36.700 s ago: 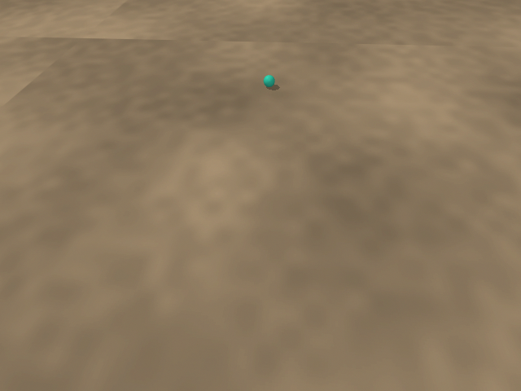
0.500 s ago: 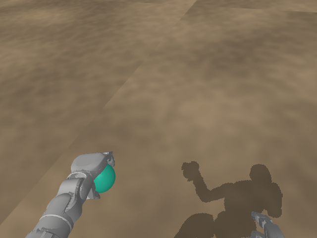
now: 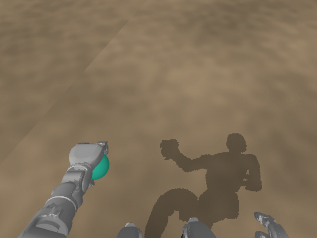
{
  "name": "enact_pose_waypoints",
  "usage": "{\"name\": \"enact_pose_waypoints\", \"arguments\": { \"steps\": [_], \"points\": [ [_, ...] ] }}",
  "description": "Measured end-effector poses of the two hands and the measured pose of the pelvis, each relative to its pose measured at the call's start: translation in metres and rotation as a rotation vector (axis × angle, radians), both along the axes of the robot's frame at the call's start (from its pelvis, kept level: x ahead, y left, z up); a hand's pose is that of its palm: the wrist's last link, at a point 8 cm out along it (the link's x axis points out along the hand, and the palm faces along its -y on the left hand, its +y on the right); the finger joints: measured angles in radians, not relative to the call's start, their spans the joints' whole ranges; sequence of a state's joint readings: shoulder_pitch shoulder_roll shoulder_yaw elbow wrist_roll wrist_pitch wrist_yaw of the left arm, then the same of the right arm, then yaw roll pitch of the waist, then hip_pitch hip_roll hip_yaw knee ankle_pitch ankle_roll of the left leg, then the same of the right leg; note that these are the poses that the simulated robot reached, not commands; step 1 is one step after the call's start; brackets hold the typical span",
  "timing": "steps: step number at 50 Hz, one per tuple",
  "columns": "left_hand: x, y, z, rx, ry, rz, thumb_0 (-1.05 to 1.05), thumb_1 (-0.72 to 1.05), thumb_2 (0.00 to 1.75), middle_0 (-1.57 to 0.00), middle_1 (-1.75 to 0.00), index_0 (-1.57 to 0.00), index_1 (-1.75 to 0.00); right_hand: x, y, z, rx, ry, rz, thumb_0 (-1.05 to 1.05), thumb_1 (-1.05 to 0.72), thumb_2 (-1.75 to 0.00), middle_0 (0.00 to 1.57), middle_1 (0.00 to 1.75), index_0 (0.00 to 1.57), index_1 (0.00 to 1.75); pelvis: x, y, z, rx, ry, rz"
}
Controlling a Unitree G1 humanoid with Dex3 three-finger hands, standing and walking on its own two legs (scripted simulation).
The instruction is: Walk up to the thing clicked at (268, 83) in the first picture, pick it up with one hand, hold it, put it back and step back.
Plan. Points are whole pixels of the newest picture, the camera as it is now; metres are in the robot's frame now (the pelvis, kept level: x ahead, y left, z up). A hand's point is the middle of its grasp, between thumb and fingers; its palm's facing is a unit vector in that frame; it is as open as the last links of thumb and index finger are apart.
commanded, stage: crouch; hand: left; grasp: from above
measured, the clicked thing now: (94, 165) +0.35 +0.20 -0.12
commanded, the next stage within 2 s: lower in 1.48 s
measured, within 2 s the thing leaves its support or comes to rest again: neither
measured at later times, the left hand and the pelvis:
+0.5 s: hand (111, 179) +0.37 +0.20 -0.34, palm faces -0.47 +0.02 -0.88, open 10.9 cm; pelvis -0.04 +0.02 -0.20, yaw -1 degrees
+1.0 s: hand (116, 183) +0.39 +0.20 -0.47, palm faces -0.46 +0.00 -0.89, open 11.0 cm; pelvis -0.05 +0.01 -0.30, yaw -2 degrees
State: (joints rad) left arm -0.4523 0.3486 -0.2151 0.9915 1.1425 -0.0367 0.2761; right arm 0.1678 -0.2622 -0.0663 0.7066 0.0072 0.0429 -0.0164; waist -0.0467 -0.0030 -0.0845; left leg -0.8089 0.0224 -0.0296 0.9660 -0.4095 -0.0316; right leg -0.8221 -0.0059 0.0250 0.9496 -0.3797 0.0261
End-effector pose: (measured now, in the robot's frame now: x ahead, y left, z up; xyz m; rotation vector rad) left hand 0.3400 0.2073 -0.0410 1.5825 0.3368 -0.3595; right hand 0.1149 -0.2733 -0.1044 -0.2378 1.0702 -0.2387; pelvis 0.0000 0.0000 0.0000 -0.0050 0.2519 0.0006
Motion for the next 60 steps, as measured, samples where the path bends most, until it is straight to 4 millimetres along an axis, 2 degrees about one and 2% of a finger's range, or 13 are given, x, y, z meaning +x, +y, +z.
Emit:
{"name": "enact_pose_waypoints", "arguments": {
  "steps": [7, 12, 16, 22, 30, 37, 43, 49, 60],
  "points": [
    [0.023, -0.004, -0.076, 0.021, -0.017, -0.009, 0.00, -0.10, 0.66, -0.57, -0.88, -0.47, -0.85, -0.054, -0.004, -0.067, -0.038, 0.112, -0.059, 0.00, -0.91, -0.90, 0.20, 0.30, 0.20, 0.30, -0.016, 0.008, -0.063, -0.015, 0.150, -0.003],
    [0.034, -0.006, -0.128, 0.017, -0.023, 0.010, 0.00, -0.11, 0.65, -0.59, -0.86, -0.49, -0.84, -0.092, 0.006, -0.117, -0.032, 0.196, -0.094, 0.00, -0.91, -0.90, 0.20, 0.30, 0.20, 0.30, -0.025, 0.014, -0.108, -0.020, 0.231, -0.005],
    [0.039, -0.007, -0.165, 0.018, -0.011, 0.026, 0.00, -0.11, 0.64, -0.61, -0.85, -0.51, -0.83, -0.112, 0.017, -0.153, -0.011, 0.241, -0.109, 0.00, -0.91, -0.90, 0.20, 0.30, 0.20, 0.30, -0.032, 0.016, -0.139, -0.023, 0.273, -0.005],
    [0.041, -0.007, -0.220, 0.002, 0.037, 0.036, 0.00, -0.12, 0.63, -0.62, -0.84, -0.52, -0.82, -0.118, 0.029, -0.199, 0.019, 0.258, -0.095, 0.00, -0.91, -0.90, 0.20, 0.30, 0.21, 0.30, -0.039, 0.017, -0.180, -0.026, 0.325, -0.002],
    [0.044, -0.008, -0.282, -0.021, 0.032, 0.006, 0.00, -0.14, 0.64, -0.64, -0.82, -0.54, -0.81, -0.099, 0.024, -0.246, 0.002, 0.242, -0.026, 0.00, -0.91, -0.90, 0.20, 0.30, 0.21, 0.30, -0.041, 0.013, -0.228, -0.038, 0.379, 0.006],
    [0.051, -0.004, -0.321, -0.021, 0.012, 0.028, 0.00, -0.15, 0.67, -0.64, -0.83, -0.54, -0.81, -0.078, 0.011, -0.272, -0.028, 0.224, 0.037, 0.00, -0.91, -0.90, 0.20, 0.30, 0.21, 0.30, -0.042, 0.010, -0.259, -0.046, 0.402, 0.008],
    [0.054, -0.002, -0.345, -0.018, 0.024, 0.054, 0.00, -0.16, 0.70, -0.63, -0.84, -0.54, -0.81, -0.073, 0.005, -0.290, -0.033, 0.222, 0.059, 0.00, -0.91, -0.90, 0.20, 0.30, 0.21, 0.30, -0.043, 0.008, -0.279, -0.047, 0.403, 0.006],
    [0.055, -0.006, -0.364, -0.029, 0.038, 0.046, -0.01, -0.17, 0.72, -0.63, -0.85, -0.53, -0.82, -0.081, 0.004, -0.305, -0.027, 0.241, 0.059, 0.00, -0.91, -0.90, 0.20, 0.30, 0.21, 0.30, -0.045, 0.007, -0.295, -0.048, 0.397, -0.001],
    [0.057, -0.011, -0.394, -0.027, 0.037, 0.028, -0.01, -0.17, 0.73, -0.62, -0.85, -0.53, -0.82, -0.114, 0.007, -0.334, -0.001, 0.299, 0.048, 0.00, -0.91, -0.90, 0.20, 0.30, 0.21, 0.30, -0.052, 0.006, -0.325, -0.047, 0.379, -0.007]
  ]
}}
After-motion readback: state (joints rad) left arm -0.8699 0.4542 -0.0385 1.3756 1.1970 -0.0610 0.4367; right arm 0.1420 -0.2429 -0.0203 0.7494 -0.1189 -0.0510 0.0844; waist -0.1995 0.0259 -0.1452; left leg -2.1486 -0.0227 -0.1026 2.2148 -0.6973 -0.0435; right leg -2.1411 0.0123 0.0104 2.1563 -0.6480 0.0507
